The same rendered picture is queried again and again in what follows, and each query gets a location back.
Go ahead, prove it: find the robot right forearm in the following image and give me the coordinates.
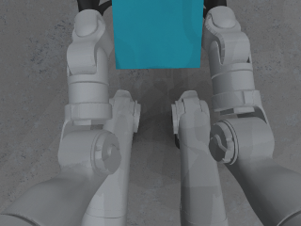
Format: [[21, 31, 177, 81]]
[[201, 6, 275, 149]]

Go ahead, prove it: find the robot thigh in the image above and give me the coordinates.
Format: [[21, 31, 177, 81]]
[[80, 95, 141, 226], [171, 97, 229, 226]]

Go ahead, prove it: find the robot right hand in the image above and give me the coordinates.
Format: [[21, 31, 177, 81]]
[[203, 0, 227, 19]]

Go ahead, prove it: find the robot left upper arm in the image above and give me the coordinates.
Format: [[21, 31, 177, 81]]
[[0, 129, 122, 226]]

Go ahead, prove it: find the robot left hand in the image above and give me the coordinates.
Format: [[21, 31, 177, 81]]
[[77, 0, 112, 16]]

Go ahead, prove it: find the carton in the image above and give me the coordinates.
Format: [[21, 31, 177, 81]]
[[112, 0, 204, 70]]

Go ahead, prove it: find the left robot thigh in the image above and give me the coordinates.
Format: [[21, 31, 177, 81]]
[[80, 95, 141, 226]]

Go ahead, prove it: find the robot right upper arm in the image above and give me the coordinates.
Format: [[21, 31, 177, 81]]
[[208, 117, 301, 226]]

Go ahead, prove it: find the robot left forearm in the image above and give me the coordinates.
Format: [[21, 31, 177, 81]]
[[57, 9, 114, 159]]

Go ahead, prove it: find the right robot thigh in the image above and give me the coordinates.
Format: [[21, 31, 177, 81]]
[[171, 97, 229, 226]]

